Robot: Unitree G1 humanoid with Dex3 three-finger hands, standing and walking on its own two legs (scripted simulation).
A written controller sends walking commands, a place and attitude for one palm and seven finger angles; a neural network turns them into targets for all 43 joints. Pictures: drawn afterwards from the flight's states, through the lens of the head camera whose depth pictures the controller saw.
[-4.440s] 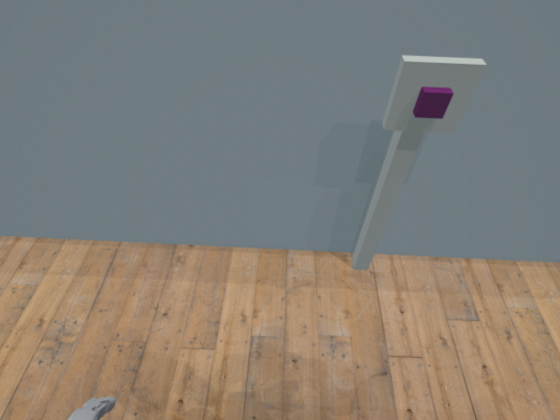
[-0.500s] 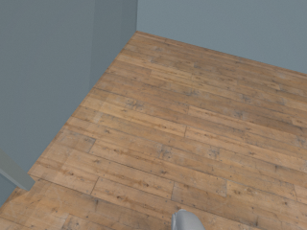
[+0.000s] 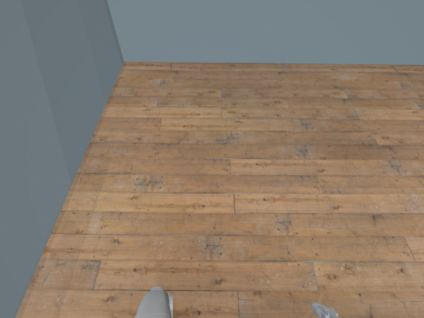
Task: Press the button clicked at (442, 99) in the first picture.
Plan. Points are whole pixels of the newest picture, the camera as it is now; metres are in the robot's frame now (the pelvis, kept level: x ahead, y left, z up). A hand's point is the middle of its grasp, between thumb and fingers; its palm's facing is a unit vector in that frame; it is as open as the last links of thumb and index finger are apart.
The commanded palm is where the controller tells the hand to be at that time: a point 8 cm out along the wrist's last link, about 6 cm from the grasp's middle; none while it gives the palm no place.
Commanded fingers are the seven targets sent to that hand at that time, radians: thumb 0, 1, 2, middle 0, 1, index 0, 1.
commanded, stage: walk to a spot facing it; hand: left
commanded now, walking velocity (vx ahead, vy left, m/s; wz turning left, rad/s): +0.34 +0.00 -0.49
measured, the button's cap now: out of the picture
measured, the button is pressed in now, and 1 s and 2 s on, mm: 0 0 0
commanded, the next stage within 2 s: none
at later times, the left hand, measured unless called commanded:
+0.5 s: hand (127, 238) +0.32 +0.24 -0.17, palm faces -0.24 -0.95 -0.19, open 7.4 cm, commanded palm none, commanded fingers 0.00 0.90 0.90 -0.20 -0.30 -0.20 -0.30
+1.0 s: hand (171, 200) +0.43 +0.14 -0.16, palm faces -0.52 -0.82 -0.23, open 7.4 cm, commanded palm none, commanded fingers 0.00 0.90 0.90 -0.20 -0.30 -0.20 -0.30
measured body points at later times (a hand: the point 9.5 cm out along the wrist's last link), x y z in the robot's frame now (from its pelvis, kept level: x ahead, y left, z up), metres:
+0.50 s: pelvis +0.18 +0.07 +0.00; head +0.22 +0.08 +0.45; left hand +0.33 +0.29 -0.15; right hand +0.14 -0.19 -0.13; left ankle +0.19 +0.16 -0.74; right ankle +0.19 -0.08 -0.66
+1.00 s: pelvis +0.24 +0.03 +0.00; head +0.27 +0.01 +0.44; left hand +0.46 +0.18 -0.14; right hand +0.19 -0.22 -0.15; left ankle +0.34 +0.16 -0.70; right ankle +0.23 -0.08 -0.74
